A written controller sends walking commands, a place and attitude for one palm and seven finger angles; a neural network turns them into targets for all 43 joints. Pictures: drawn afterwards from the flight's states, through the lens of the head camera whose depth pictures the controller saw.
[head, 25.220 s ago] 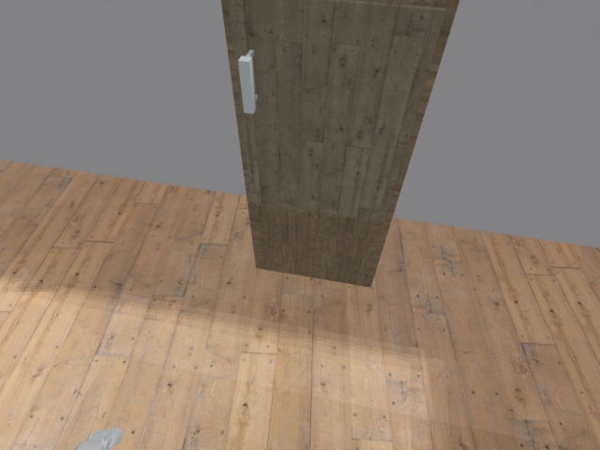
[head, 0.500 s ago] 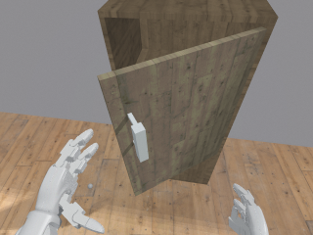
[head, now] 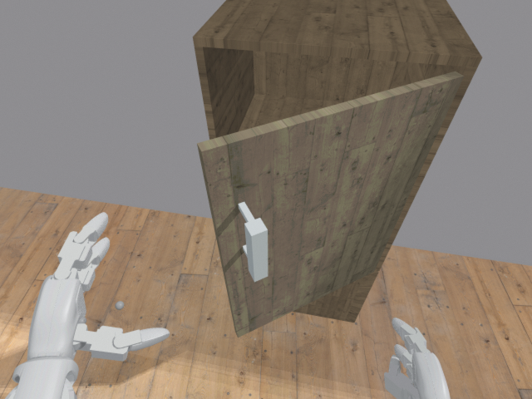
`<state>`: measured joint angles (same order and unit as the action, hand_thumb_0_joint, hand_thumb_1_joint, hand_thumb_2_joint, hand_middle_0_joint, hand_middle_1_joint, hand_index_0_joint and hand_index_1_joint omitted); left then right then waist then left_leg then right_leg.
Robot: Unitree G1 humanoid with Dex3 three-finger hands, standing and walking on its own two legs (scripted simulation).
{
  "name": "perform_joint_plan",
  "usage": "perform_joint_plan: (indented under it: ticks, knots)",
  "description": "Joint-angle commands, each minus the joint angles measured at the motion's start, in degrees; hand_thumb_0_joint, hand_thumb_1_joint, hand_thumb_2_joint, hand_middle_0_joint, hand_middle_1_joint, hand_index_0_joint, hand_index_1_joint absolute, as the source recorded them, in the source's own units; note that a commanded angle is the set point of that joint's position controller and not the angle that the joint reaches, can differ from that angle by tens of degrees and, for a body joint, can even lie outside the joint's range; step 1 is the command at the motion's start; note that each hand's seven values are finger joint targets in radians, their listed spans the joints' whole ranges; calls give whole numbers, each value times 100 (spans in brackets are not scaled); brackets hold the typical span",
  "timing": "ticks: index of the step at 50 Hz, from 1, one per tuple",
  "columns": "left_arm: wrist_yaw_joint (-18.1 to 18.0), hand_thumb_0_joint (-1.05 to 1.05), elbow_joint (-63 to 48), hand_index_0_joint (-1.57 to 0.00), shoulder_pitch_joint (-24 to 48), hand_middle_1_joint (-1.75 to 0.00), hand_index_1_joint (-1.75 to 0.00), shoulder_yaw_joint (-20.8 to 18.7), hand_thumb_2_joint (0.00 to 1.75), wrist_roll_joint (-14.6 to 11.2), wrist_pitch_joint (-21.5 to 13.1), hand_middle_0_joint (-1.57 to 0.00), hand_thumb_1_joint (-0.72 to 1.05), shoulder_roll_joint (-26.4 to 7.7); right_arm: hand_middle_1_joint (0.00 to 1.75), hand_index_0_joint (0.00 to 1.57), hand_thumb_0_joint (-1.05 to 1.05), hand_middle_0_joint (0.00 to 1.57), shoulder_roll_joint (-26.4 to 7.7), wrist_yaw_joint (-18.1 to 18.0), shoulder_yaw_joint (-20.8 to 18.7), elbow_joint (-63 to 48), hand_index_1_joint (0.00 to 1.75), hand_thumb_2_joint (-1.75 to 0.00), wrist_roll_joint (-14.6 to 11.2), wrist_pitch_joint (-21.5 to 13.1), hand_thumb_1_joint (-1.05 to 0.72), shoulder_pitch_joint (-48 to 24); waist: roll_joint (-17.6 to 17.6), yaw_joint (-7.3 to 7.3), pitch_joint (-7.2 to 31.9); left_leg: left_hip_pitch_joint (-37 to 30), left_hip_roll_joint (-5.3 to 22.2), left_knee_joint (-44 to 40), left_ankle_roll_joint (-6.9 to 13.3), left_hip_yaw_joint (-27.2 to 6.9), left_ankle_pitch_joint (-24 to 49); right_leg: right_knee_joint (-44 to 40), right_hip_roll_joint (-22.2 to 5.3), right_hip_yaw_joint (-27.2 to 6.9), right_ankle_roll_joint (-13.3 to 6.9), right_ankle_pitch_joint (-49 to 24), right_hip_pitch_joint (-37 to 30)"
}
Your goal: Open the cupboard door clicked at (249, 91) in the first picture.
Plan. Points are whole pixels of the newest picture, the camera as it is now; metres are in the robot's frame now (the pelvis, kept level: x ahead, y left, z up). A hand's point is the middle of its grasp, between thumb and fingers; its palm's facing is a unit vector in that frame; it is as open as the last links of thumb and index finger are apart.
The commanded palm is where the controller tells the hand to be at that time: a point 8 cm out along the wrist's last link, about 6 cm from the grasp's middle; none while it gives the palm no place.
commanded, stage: draw the hand back to the body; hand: left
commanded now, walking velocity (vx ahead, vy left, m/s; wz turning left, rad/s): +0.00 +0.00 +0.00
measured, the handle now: (251, 241) +0.33 +0.07 +0.07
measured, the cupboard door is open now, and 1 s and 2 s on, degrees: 37 37 37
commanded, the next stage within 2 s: step back with the hand held close in 0.84 s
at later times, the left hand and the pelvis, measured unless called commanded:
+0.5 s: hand (77, 254) +0.22 +0.25 +0.16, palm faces +0.44 -0.79 -0.43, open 8.7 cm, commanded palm +0.17 +0.29 +0.18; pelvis +0.03 +0.00 +0.01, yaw -1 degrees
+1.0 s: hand (81, 261) +0.21 +0.24 +0.17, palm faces +0.44 -0.79 -0.42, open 7.5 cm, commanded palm +0.16 +0.28 +0.18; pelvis +0.02 -0.02 +0.01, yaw -1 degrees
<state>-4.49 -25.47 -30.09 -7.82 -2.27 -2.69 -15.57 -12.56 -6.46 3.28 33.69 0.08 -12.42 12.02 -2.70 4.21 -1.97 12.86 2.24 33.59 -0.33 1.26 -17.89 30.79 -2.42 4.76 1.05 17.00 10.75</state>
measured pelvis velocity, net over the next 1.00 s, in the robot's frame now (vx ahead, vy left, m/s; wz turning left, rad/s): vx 0.02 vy -0.02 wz -0.03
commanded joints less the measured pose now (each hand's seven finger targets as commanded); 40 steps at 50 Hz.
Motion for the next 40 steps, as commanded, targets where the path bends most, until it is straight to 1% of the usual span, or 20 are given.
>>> perform_joint_plan:
  ticks: [1, 4, 5, 9, 13, 15, 18, 19, 20, 23, 24, 26, 27, 29, 30, 32, 34, 36, 39, 40]
  knots:
    - [-319, 0, -1450, -17, 421, -30, -30, -711, 57, 114, -491, -17, 13, -944, 30, 20, 0, 20, -551, -14, -226, -808, 30, -90, 63, -278, -90, -765, -195, -16, 540, -391, -105, -1005, 82, -138, 836, -743, 143, -128, -220, -568, -262]
    - [-362, 0, -1347, -18, 450, -30, -30, -864, 62, 151, -500, -18, 23, -1048, 30, 20, 0, 20, -584, 9, -256, -708, 30, -90, 71, -221, -90, -830, -154, 5, 503, -545, -67, -1132, 74, -141, 1180, -840, 161, -124, -227, -823, -434]
    - [-359, 0, -1322, -18, 424, -30, -30, -859, 63, 120, -490, -18, 27, -974, 30, 20, 0, 20, -566, 21, -250, -717, 30, -90, 73, -189, -90, -826, -52, -4, 449, -556, -58, -1177, 76, -142, 1257, -859, 165, -111, -211, -902, -466]
    - [-352, 0, -1053, -18, 396, -30, -30, -1090, 69, 104, -480, -18, 41, -1059, 30, 20, 0, 20, -607, 56, -315, -623, 30, -90, 68, -51, -90, -877, 157, 16, 355, -668, -38, -1246, 84, -83, 1469, -998, 191, -134, -206, -1130, -592]
    - [-338, 0, -1181, -19, 425, -30, -30, -1320, 75, 79, -492, -19, 55, -1145, 30, 20, 0, 20, -591, 102, -352, -612, 30, -90, 79, 62, -90, -862, -25, 43, 587, -868, -47, -1221, 91, 0, 2014, -983, 180, -169, -187, -1614, -777]
    - [-345, 0, -1194, -19, 481, -30, -30, -1433, 78, 70, -487, -19, 62, -1234, 30, 20, 0, 20, -586, 108, -360, -604, 30, -90, 82, 94, -90, -891, -126, 57, 581, -903, -47, -1228, 81, 5, 2188, -989, 170, -181, -192, -1749, -827]
    - [-356, 0, -1224, -19, 605, -30, -30, -1636, 82, 43, -484, -19, 73, -1373, 30, 20, 0, 20, -587, 120, -383, -594, 30, -90, 75, 155, -90, -888, -59, 58, 621, -991, -52, -1205, 88, 35, 2317, -1027, 185, -193, -182, -1892, -844]
    - [-366, 0, -1162, -19, 621, -30, -30, -1742, 84, 42, -470, -19, 76, -1477, 30, 20, 0, 20, -605, 105, -392, -553, 30, -90, 76, 171, -90, -928, -196, 73, 590, -1006, -50, -1195, 87, 40, 2377, -1051, 176, -214, -198, -1960, -866]
    - [-359, 0, -1175, -20, 653, -30, -30, -1716, 86, 21, -467, -20, 80, -1390, 30, 20, 0, 20, -577, 115, -388, -561, 30, -90, 72, 197, -90, -891, -195, 54, 606, -1051, -43, -1200, 86, 55, 2469, -1050, 172, -206, -184, -2011, -857]
    - [-361, 0, -1145, -20, 832, -30, -30, -1855, 90, -7, -468, -20, 90, -1484, 30, 20, 0, 20, -601, 126, -414, -553, 30, -90, 62, 250, -90, -876, -23, 34, 595, -1108, -43, -1187, 99, 65, 2531, -1086, 191, -201, -167, -2091, -830]
    - [-348, 0, -1019, -20, 795, -30, -30, -1807, 90, 14, -453, -20, 90, -1444, 30, 20, 0, 20, -621, 119, -427, -524, 30, -90, 63, 256, -90, -917, -127, 40, 517, -1115, -30, -1186, 93, 74, 2587, -1086, 185, -203, -172, -2105, -805]
    - [-307, 0, -795, -20, 624, -30, -30, -1628, 90, -15, -392, -20, 90, -1209, 30, 20, 0, 20, -607, 157, -433, -551, 30, -90, 53, 316, -90, -894, 51, 22, 413, -1105, -17, -1218, 112, 95, 2566, -1110, 193, -169, -136, -2074, -735]
    - [-282, 0, -885, -20, 693, -30, -30, -1557, 90, -14, -391, -20, 90, -1159, 30, 20, 0, 20, -635, 179, -442, -576, 30, -90, 45, 335, -90, -893, -2, 5, 434, -1119, -22, -1224, 120, 89, 2565, -1128, 194, -192, -137, -2060, -736]
    - [-290, 0, -837, -20, 725, -30, -30, -1662, 90, -10, -403, -20, 90, -1328, 30, 20, 0, 20, -664, 162, -473, -555, 30, -90, 52, 347, -90, -929, 45, 30, 473, -1127, -41, -1220, 130, 118, 2407, -1151, 182, -205, -144, -2089, -793]
    - [-283, 0, -933, -20, 743, -30, -30, -1620, 90, -11, -420, -20, 90, -1262, 30, 20, 0, 20, -641, 175, -462, -586, 30, -90, 61, 360, -90, -914, 20, 28, 580, -1143, -53, -1239, 133, 103, 2417, -1141, 182, -206, -140, -2065, -826]
    - [-289, 0, -1070, -20, 761, -30, -30, -1663, 90, 7, -439, -20, 90, -1341, 30, 20, 0, 20, -627, 177, -467, -607, 30, -90, 58, 358, -90, -934, -13, 40, 666, -1199, -62, -1221, 138, 117, 2470, -1132, 190, -213, -138, -2107, -841]
    - [-313, 0, -1072, -20, 727, -30, -30, -1842, 90, 10, -451, -20, 90, -1554, 30, 20, 0, 20, -638, 152, -472, -576, 30, -90, 72, 346, -90, -959, -76, 80, 735, -1221, -69, -1187, 135, 127, 2497, -1127, 177, -236, -153, -2227, -899]
    - [-313, 0, -1206, -20, 691, -30, -30, -1809, 90, 3, -468, -20, 90, -1494, 30, 20, 0, 20, -589, 155, -458, -605, 30, -90, 68, 329, -90, -945, -117, 70, 794, -1223, -79, -1180, 133, 135, 2547, -1111, 173, -242, -145, -2281, -910]
    - [-318, 0, -1112, -20, 772, -30, -30, -1833, 90, 12, -460, -20, 90, -1541, 30, 20, 0, 20, -599, 140, -464, -557, 30, -90, 58, 318, -90, -976, -187, 52, 568, -1181, -82, -1197, 116, 150, 2311, -1204, 188, -250, -160, -2112, -791]
    - [-311, 0, -1086, -20, 776, -30, -30, -1765, 90, -7, -470, -20, 90, -1427, 30, 20, 0, 20, -574, 141, -448, -564, 30, -90, 61, 322, -90, -950, -84, 27, 542, -1176, -82, -1219, 128, 142, 2286, -1209, 189, -234, -147, -2095, -768]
